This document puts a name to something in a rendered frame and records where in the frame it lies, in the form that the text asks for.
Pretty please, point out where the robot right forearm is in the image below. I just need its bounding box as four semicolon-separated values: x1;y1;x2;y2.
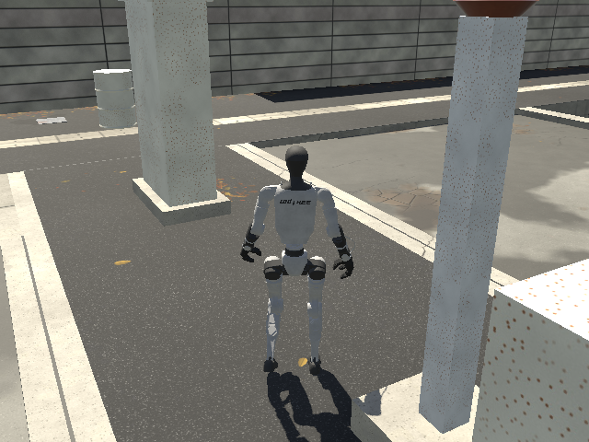
332;224;352;262

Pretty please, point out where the robot left hand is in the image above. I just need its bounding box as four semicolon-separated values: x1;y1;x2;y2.
240;247;261;262

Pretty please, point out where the robot right upper arm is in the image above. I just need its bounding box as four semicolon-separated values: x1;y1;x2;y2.
315;186;341;238

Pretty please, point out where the robot right foot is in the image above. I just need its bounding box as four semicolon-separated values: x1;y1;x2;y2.
307;352;321;375

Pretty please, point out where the humanoid robot torso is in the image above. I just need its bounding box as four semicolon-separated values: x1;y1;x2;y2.
274;181;317;276

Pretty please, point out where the robot right hand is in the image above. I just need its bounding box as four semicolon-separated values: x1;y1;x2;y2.
332;257;354;279

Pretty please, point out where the robot left forearm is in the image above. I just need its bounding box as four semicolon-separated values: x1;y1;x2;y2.
242;221;259;251

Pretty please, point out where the robot left upper arm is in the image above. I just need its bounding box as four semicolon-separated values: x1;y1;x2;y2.
250;185;277;236

